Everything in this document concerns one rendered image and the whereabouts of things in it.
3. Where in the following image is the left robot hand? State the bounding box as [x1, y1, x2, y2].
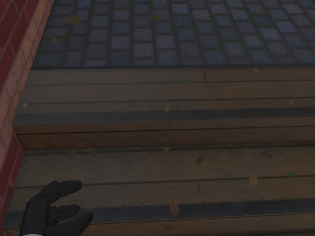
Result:
[19, 180, 94, 236]

